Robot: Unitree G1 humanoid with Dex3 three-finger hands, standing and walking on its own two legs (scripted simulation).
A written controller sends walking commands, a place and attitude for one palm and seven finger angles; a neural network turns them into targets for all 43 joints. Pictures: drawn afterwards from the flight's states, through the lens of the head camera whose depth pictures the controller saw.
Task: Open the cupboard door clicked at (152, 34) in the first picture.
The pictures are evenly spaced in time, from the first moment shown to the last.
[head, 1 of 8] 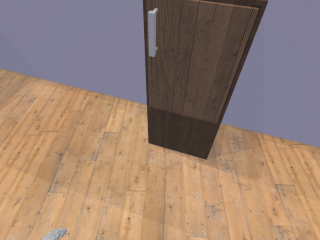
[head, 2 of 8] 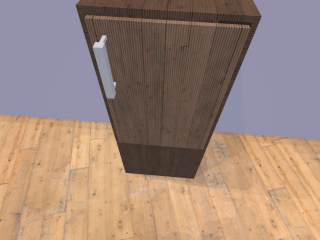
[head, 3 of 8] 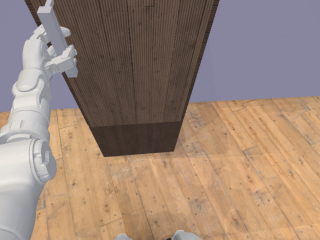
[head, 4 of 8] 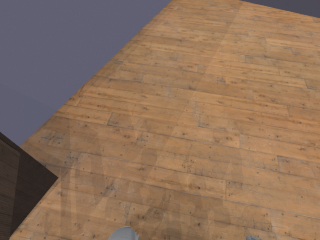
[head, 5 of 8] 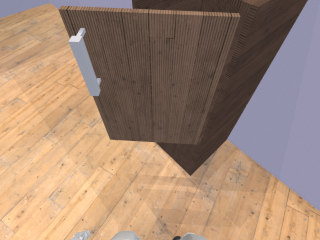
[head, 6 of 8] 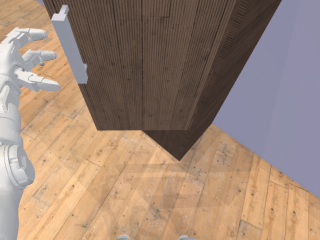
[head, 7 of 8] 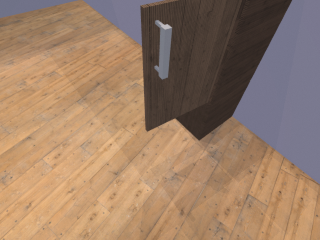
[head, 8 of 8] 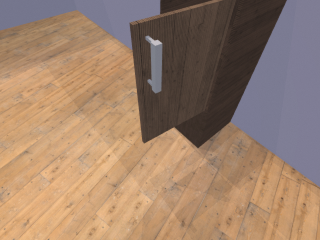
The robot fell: no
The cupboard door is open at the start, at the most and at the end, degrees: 0 84 84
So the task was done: yes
